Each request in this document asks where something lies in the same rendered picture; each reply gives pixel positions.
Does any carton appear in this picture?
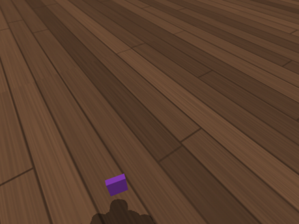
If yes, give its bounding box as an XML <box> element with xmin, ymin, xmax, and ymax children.
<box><xmin>105</xmin><ymin>174</ymin><xmax>128</xmax><ymax>196</ymax></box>

